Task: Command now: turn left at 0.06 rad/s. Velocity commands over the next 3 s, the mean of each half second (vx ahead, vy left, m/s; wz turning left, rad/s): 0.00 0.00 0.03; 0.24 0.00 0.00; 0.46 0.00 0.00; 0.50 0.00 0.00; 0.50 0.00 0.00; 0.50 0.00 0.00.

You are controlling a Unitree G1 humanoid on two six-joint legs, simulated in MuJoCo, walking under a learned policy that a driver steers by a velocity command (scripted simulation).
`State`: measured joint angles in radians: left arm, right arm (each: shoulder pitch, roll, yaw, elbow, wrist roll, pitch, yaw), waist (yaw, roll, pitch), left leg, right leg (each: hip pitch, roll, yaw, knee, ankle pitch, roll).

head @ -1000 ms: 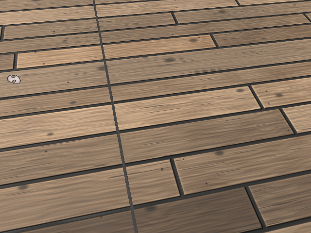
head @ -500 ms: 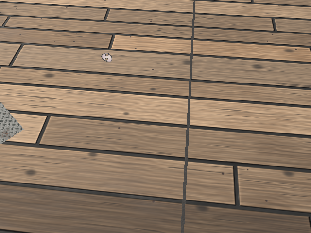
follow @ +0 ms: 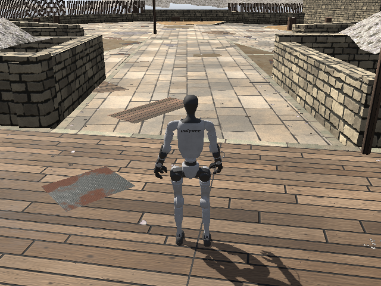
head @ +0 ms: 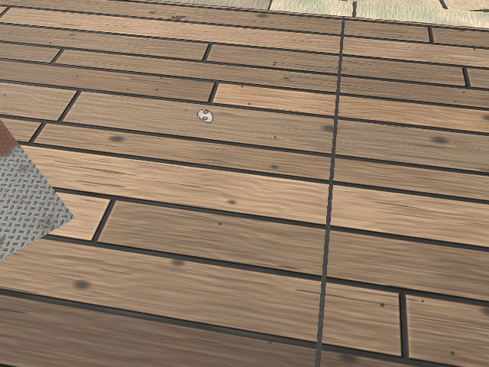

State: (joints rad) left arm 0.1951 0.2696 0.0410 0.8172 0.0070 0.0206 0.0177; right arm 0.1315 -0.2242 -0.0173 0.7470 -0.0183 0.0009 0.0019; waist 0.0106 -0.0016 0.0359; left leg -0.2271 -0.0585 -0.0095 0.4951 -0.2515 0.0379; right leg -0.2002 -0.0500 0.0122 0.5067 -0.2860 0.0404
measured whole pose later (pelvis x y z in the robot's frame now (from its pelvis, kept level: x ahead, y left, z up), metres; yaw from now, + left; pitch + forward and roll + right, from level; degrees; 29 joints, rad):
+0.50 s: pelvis +0.00 -0.01 +0.00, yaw +0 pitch -2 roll +0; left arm 0.20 0.25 0.02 0.96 0.01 -0.01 0.03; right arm 0.17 -0.24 -0.04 0.98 0.00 0.01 -0.03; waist 0.00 0.00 0.04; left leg -0.19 -0.03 -0.03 0.48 -0.25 0.02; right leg -0.15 -0.02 0.00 0.47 -0.28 0.02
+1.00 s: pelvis +0.10 -0.04 +0.01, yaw -1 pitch +1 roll +1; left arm 0.45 0.22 0.02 1.04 0.00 -0.09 -0.01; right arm 0.15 -0.27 -0.05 0.97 0.03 -0.09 0.02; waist 0.04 0.02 0.00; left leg -0.55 0.04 0.02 1.05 -0.30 0.04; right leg -0.01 0.02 -0.01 0.31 -0.32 -0.04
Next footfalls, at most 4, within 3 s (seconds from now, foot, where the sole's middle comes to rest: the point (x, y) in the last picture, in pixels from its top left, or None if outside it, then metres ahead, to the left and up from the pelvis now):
1.24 left None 0.41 0.09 -0.77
1.76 right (315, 298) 0.71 -0.16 -0.77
2.32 left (239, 214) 1.02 0.07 -0.77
2.86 right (303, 150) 1.32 -0.17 -0.77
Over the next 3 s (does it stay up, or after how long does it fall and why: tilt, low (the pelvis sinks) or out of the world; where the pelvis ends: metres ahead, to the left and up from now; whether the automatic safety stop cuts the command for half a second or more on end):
stays up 1.23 -0.08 0.00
